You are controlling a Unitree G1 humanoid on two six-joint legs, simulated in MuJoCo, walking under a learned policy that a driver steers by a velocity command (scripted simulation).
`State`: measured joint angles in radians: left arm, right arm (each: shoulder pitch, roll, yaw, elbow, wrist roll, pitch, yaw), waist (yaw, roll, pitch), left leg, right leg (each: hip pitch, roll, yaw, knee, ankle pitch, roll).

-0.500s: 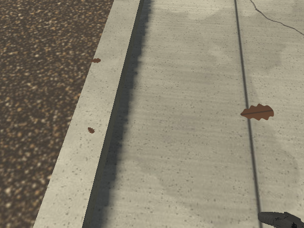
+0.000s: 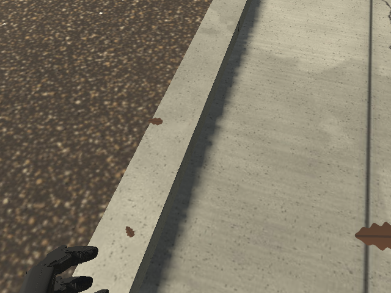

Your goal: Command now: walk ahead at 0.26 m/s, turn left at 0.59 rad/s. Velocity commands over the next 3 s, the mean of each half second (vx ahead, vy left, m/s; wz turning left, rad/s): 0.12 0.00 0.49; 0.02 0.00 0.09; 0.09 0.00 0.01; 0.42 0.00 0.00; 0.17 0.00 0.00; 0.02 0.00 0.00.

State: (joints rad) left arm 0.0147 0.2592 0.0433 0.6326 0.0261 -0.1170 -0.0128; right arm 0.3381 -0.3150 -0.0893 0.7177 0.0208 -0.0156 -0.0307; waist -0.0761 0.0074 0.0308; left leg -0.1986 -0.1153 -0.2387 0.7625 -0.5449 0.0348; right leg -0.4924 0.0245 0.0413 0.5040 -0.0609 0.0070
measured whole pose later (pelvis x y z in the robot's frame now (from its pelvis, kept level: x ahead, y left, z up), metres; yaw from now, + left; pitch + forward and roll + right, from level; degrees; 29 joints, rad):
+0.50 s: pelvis +0.08 +0.01 +0.02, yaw +14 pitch +0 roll -2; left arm 0.24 0.29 0.06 0.75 0.00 0.05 0.03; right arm 0.19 -0.24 -0.03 0.67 -0.02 0.01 0.00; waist 0.02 -0.04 0.04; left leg -0.30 -0.04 -0.02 0.52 -0.23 0.07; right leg -0.42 -0.03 -0.01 0.93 -0.47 0.07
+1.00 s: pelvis +0.10 -0.03 +0.02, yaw +16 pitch -2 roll +0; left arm 0.23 0.23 0.03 0.87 0.01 -0.01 0.03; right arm 0.16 -0.23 -0.04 0.88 -0.01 0.01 -0.02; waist 0.00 0.00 0.03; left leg -0.25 -0.03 -0.06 0.52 -0.24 0.01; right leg -0.18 -0.02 0.01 0.51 -0.31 0.03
